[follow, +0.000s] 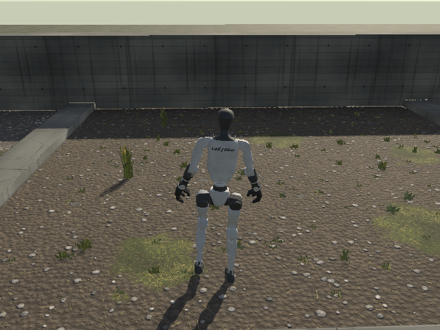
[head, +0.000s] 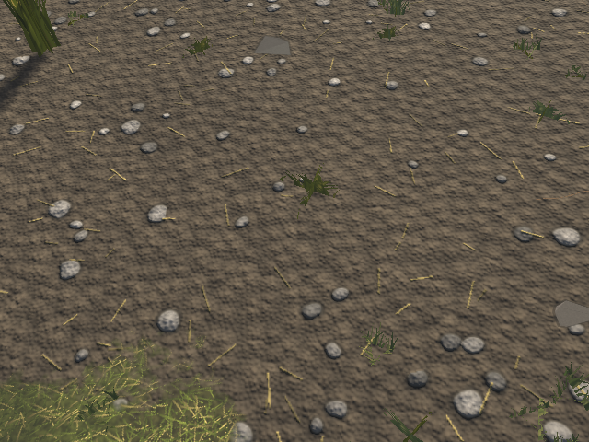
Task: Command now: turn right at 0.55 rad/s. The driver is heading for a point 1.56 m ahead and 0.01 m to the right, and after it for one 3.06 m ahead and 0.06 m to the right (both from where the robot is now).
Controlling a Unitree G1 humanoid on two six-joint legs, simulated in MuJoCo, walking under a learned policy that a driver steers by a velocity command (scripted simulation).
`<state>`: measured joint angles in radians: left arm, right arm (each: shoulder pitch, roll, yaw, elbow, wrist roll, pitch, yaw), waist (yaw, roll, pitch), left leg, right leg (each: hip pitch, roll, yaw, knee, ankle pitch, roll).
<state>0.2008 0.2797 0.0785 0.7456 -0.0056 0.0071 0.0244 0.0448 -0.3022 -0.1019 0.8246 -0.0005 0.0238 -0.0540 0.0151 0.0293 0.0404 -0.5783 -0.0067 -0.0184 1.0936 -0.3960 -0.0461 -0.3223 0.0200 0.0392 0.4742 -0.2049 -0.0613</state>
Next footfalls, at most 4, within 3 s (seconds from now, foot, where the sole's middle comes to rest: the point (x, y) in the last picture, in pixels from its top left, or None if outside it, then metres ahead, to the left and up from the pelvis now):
0.32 left None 0.09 0.15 -0.78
0.62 right None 0.02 -0.11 -0.78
2.40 right None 0.40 -0.17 -0.78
2.96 left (330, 314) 0.74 0.02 -0.78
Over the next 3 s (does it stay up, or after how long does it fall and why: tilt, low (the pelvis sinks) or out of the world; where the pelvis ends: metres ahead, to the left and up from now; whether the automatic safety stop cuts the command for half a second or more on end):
stays up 0.57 -0.05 -0.02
